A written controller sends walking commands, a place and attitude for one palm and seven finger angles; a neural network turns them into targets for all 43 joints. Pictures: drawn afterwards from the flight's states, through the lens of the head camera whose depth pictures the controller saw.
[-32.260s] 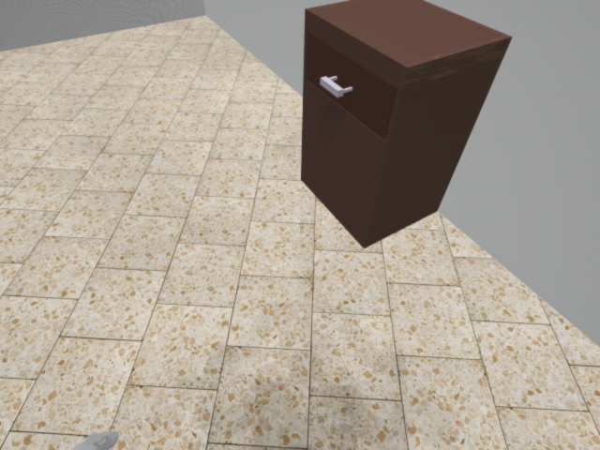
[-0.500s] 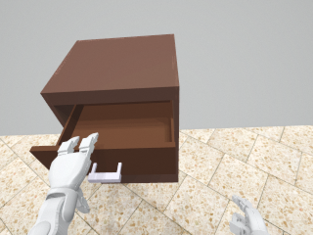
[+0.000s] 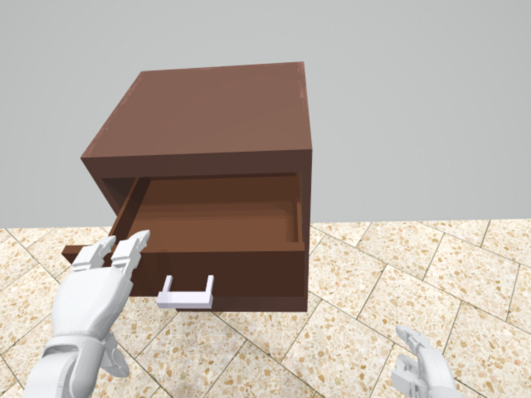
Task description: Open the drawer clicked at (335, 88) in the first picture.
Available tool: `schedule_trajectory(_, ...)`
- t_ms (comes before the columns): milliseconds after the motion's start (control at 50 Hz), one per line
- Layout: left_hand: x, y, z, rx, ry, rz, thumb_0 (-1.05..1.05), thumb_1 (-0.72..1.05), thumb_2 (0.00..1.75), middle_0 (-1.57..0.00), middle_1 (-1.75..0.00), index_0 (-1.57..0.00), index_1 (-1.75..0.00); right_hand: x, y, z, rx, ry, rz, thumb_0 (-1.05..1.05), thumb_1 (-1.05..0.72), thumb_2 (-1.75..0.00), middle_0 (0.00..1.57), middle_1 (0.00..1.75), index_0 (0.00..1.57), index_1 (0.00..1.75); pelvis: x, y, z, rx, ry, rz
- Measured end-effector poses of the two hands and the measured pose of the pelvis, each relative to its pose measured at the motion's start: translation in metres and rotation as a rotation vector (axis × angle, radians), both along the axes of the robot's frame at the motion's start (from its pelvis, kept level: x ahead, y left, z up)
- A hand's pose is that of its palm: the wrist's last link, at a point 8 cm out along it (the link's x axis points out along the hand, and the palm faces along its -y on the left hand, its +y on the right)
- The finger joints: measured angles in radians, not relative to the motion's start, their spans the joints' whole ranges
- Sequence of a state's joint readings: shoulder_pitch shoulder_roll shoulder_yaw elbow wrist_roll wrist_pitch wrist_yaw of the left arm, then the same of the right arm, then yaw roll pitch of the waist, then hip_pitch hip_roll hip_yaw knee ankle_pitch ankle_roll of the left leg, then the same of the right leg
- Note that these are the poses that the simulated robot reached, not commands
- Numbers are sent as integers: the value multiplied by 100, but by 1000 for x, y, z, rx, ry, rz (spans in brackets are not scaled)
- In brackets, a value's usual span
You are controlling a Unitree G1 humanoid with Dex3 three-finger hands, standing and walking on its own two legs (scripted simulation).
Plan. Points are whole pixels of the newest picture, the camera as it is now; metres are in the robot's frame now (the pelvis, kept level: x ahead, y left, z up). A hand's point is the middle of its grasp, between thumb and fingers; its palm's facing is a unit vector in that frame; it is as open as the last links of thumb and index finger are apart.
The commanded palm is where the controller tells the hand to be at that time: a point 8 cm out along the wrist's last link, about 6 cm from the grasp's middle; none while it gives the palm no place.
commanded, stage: draw the hand back to the body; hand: left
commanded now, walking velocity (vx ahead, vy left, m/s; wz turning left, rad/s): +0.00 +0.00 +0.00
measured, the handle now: (187, 290) +0.34 +0.22 -0.11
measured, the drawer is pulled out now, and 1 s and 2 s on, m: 0.21 0.21 0.21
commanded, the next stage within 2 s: step back with the hand held close in 1.16 s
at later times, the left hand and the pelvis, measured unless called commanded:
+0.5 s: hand (103, 279) +0.22 +0.23 +0.14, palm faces +0.32 -0.88 -0.36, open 14.5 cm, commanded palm +0.17 +0.27 +0.17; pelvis +0.02 +0.01 +0.02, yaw +0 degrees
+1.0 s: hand (73, 274) +0.21 +0.25 +0.17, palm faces +0.39 -0.82 -0.42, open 8.6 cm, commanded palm +0.16 +0.28 +0.20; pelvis +0.03 +0.00 +0.02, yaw +0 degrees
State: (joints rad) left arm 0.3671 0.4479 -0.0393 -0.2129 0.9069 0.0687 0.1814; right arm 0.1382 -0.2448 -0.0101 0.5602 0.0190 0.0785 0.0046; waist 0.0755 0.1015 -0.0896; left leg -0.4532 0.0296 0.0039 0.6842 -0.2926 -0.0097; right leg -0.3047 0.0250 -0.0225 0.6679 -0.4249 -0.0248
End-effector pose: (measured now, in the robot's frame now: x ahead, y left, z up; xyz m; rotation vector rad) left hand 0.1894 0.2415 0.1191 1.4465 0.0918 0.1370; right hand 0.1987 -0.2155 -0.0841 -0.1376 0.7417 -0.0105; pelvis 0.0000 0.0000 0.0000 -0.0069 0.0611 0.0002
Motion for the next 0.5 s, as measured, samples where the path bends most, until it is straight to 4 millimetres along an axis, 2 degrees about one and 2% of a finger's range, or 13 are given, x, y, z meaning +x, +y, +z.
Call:
schedule_trajectory(180, -8, 14, 16, 10, -22, 19, 0, -49, 30, -18, -30, -17, -31, 10, 12, 6, 7, -25, 30, 1, -91, -90, 20, 30, 20, 30, 0, 3, 2, -5, -9, 6)
schedule_trajectory(240, -11, 16, 18, -547, -119, 81, -1, -48, 31, -17, -30, -17, -31, 9, 17, 14, 12, -79, 15, 1, -91, -90, 20, 30, 20, 30, 1, 5, 5, -3, -53, 6)
schedule_trajectory(300, -13, 15, 19, -878, -218, 105, -1, -44, 32, -17, -30, -17, -31, 4, 20, 23, -8, -124, 2, 1, -91, -90, 20, 30, 20, 30, 6, 4, 9, 3, -78, 4)
schedule_trajectory(380, -11, 15, 29, -1028, -300, 84, -1, -36, 36, -18, -30, -17, -31, -3, 18, 29, -40, -131, -6, 1, -91, -90, 20, 30, 20, 30, 13, 4, 13, 4, -92, 5)
schedule_trajectory(500, -10, 26, 41, -1029, -325, 78, -1, -18, 44, -18, -30, -17, -31, -9, 6, 27, -66, -90, -34, 1, -91, -90, 21, 30, 20, 30, 20, 5, 17, 3, -92, 1)
